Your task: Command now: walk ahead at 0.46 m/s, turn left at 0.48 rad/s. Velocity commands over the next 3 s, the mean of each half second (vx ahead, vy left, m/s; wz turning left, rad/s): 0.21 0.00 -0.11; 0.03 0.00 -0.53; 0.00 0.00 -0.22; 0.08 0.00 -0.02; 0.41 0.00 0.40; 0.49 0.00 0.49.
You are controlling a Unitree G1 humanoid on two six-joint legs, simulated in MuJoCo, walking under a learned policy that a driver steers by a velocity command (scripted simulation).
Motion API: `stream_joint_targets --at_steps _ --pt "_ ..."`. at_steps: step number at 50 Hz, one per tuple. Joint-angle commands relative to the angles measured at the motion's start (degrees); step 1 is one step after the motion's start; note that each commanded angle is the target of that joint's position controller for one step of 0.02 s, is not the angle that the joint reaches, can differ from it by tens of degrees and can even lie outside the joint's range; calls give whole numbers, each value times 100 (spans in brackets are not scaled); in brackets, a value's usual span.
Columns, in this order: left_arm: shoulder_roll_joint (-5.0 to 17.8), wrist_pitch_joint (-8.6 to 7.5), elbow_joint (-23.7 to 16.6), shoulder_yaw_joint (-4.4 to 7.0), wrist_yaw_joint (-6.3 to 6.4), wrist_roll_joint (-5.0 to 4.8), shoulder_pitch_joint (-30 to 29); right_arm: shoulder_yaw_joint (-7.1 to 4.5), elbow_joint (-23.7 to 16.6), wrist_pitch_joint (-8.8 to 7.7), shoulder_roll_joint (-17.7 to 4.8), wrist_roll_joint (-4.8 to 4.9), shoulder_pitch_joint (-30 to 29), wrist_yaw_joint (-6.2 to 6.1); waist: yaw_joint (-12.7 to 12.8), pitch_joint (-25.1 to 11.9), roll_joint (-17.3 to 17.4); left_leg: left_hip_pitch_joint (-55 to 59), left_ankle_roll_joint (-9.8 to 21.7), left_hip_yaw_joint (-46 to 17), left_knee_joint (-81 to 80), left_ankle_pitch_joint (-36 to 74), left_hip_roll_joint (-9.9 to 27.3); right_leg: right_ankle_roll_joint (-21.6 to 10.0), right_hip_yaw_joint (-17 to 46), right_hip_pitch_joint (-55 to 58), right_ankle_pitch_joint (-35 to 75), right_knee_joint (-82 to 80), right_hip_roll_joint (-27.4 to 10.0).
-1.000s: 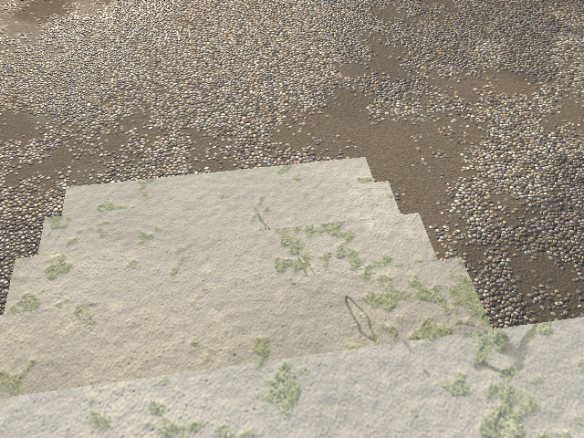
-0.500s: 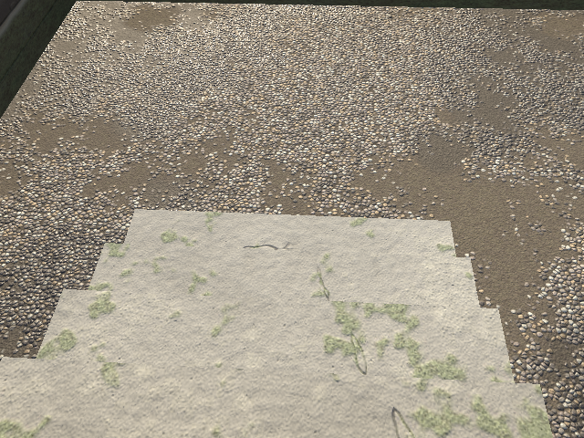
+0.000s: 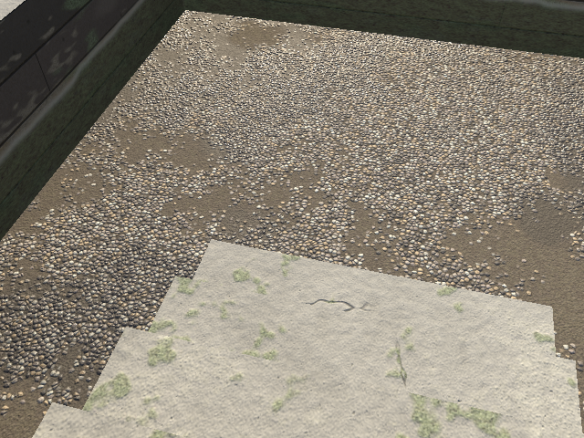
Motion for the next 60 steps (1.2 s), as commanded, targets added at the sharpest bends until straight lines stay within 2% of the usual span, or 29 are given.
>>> stream_joint_targets --at_steps 1,4,5,7,8,9,10,11,17,19,20,21,22,23,24,26,27,31,35,39,42,43,44,45,48,49,51,55,60 --pt "64 150 -337 -43 64 36 400 117 -255 -32 1 38 -134 74 487 320 86 -527 1364 -1782 -1198 1914 1570 31 188 -914 355 -365 -248" --pt "-166 150 -133 -174 -378 17 773 148 -145 8 -312 -279 406 -18 454 161 58 -1586 853 -854 -416 2859 994 162 -302 -344 2655 -537 -210" --pt "-43 65 -270 -143 -438 104 350 265 -190 -61 64 -214 619 -230 131 29 -68 -846 620 -868 -173 2215 936 116 103 -1155 3829 -1468 -411" --pt "174 53 -460 -100 -434 88 -369 383 1 -53 205 -9 1076 -405 -198 -31 -40 -827 469 -705 565 1117 745 1 84 -1114 5699 -3087 -536" --pt "384 228 -659 117 -170 -509 -456 163 -95 116 -618 587 673 -413 235 -100 232 -1027 590 -1259 110 1123 1068 -26 -392 18 5185 -2986 191" --pt "391 349 -563 131 -66 -557 -390 173 -137 217 -655 592 620 -408 144 -41 460 -1221 562 -1319 564 940 1171 -53 -164 292 5098 -2876 123" --pt "293 252 -498 -11 -281 159 -600 470 80 48 175 -63 1352 -316 -199 779 433 -1187 479 -1037 832 438 1050 48 27 -741 5411 -3552 -441" --pt "294 277 -553 39 -322 274 -628 511 67 29 244 -115 1495 -310 -228 689 456 -975 449 -1085 1228 140 1034 6 -202 -769 5520 -3837 -267" --pt "383 251 44 83 -339 -99 151 620 -24 254 -167 131 1491 -213 -130 876 79 -718 360 -1576 2569 418 1428 37 -482 665 4647 -5343 -288" --pt "1077 172 460 388 -145 -274 1954 530 -150 362 -532 19 1235 180 678 -54 -821 -1679 -315 -523 4658 1423 820 -727 -564 3723 6651 -5497 -245" --pt "1673 264 358 507 -208 -285 2660 730 -150 371 175 -115 1985 396 578 -2317 -2178 -3108 -1088 287 8266 -3641 174 -2434 811 6706 9941 -3674 -1709" --pt "1638 264 233 511 -354 -173 2318 598 -596 477 -419 55 1332 392 842 -2621 -907 -4292 -1277 185 9676 -4094 150 -2734 1800 6889 10329 -3467 -2052" --pt "1521 257 -84 493 -290 -8 1938 495 -1181 555 -653 189 250 229 945 -2122 -224 -4719 -1326 82 9670 -3790 288 -2506 1751 6020 9676 -3554 -2098" --pt "1491 228 -371 428 -239 -163 1161 534 -1862 567 -523 226 -355 -12 646 -1617 -397 -4989 -1269 -209 9199 -3350 500 -2566 2405 4775 7105 -4025 -2353" --pt "1109 178 -551 235 -256 -73 428 608 -1732 575 -358 24 -133 -126 196 -484 423 -4371 -1047 -674 7884 -2156 995 -2170 1863 2541 5346 -4567 -2168" --pt "656 97 -566 77 -149 -71 681 664 -1489 537 5 -37 558 -284 -209 501 -83 -2798 -900 -378 7467 -1295 1121 -2126 1409 -357 4379 -5265 -1334" --pt "598 -36 -617 61 -77 -224 749 671 -1431 523 71 -161 786 -282 -173 445 -299 -2653 -870 -148 6871 -376 1050 -1997 1139 -657 4010 -5216 -771" --pt "851 -41 -844 83 135 -191 1167 703 -1913 594 58 -80 -167 -183 336 -87 -113 -3071 -1314 119 4814 744 1117 -1938 1317 24 3365 -4846 -536" --pt "1041 -14 -1163 213 13 -357 947 691 -1999 896 8 -250 -790 -113 449 32 -438 -1958 -1302 35 2355 15 999 -1731 2469 -52 616 -5514 -711" --pt "1083 82 -1571 303 -68 -280 458 476 -2026 738 -429 -31 -988 -217 562 -427 -553 -1003 -933 36 827 -632 542 -1789 2848 728 1514 -5227 -722" --pt "604 132 -1406 148 -43 -363 685 170 -1938 646 -854 243 -228 -344 90 -814 -284 1275 -14 -406 -1196 713 961 -1362 2951 316 1615 -4536 -520" --pt "-55 120 -1388 -57 -35 -515 1190 60 -1913 614 -1044 181 204 -457 182 -1207 297 2777 802 -1186 -1033 2808 2018 -825 2016 -625 274 -3614 141" --pt "-240 165 -1971 -124 39 -394 567 -54 -1841 540 -1225 -217 718 -399 -207 -611 1747 3692 2635 -3736 -1400 3493 3651 83 934 -3596 -1340 -2272 1436" --pt "349 292 -1813 35 133 -241 210 -50 -1794 488 -1077 -436 663 -339 -384 -130 59 3446 2172 -3311 -1670 3649 3661 354 1173 -4147 -884 -1296 1028" --pt "740 427 -1324 222 195 -40 919 116 -2084 389 -452 169 -745 -85 441 -458 717 1554 946 -947 -1288 3844 2286 718 588 -2920 808 471 1040" --pt "628 394 -1309 137 60 83 1190 90 -2150 347 -544 121 -938 -126 673 -512 824 693 795 -533 -1313 3681 2090 689 143 -2562 1000 1595 1046" --pt "534 387 -1250 56 -31 -49 1188 105 -2027 313 -612 -113 -883 -217 549 -319 562 -85 864 -287 -1645 2683 1951 676 184 -2409 1467 2401 1063" --pt "458 365 -1419 -66 2 -215 607 126 -1468 312 -651 -100 48 -204 -47 -134 409 1217 1027 -492 -1672 1410 2142 611 553 -3793 2025 2010 825" --pt "187 411 -1042 -121 -316 -71 620 372 -1126 221 -233 118 -352 65 249 -151 306 953 327 -202 -1678 -109 1800 763 288 -2858 2694 -1199 -195"
Next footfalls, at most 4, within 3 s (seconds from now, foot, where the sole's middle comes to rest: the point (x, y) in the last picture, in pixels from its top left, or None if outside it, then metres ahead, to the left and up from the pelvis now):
0.36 right None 0.32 -0.15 -0.94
0.84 left None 0.35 0.04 -0.94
1.32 right None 0.28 -0.19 -0.94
2.08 right None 0.35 -0.23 -0.94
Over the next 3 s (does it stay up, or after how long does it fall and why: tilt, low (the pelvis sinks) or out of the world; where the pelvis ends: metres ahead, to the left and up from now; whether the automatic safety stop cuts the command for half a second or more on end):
stays up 0.83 -0.27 -0.47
